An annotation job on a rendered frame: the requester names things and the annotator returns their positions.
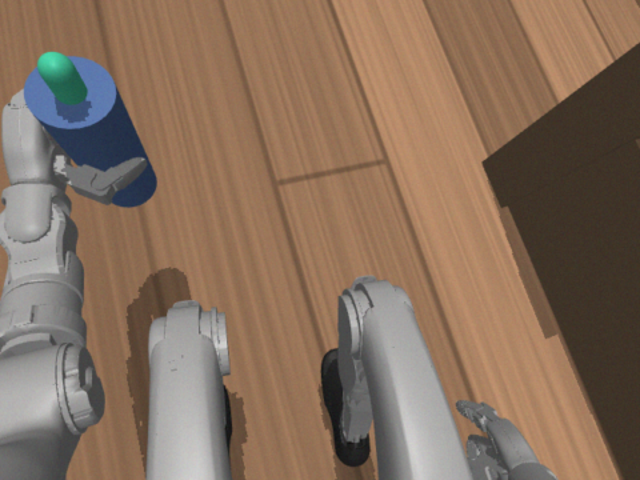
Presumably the left robot hand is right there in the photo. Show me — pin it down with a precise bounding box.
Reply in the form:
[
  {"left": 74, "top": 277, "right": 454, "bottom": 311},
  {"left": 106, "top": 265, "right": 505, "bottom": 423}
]
[{"left": 2, "top": 79, "right": 147, "bottom": 205}]

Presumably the right robot foot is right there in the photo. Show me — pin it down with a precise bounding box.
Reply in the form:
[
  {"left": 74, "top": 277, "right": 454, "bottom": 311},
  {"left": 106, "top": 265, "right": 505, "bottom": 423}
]
[{"left": 321, "top": 348, "right": 370, "bottom": 467}]

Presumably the bottle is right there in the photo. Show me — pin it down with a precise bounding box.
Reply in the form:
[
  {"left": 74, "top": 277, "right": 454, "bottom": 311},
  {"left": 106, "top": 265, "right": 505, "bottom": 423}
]
[{"left": 24, "top": 52, "right": 157, "bottom": 207}]

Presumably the left robot arm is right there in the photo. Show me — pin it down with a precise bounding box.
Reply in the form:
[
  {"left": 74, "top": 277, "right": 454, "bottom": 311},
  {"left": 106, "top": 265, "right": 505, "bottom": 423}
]
[{"left": 0, "top": 182, "right": 105, "bottom": 480}]

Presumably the right robot hand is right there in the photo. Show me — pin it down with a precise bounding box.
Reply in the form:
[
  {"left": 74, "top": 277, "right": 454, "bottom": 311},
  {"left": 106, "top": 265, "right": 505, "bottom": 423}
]
[{"left": 456, "top": 400, "right": 540, "bottom": 480}]

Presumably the right robot arm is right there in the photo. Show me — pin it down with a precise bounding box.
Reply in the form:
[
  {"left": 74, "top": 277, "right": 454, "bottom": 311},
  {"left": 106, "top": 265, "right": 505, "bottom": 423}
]
[{"left": 508, "top": 462, "right": 558, "bottom": 480}]

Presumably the sofa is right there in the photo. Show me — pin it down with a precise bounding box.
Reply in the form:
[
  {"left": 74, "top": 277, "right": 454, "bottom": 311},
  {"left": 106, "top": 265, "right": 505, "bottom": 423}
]
[{"left": 482, "top": 42, "right": 640, "bottom": 480}]

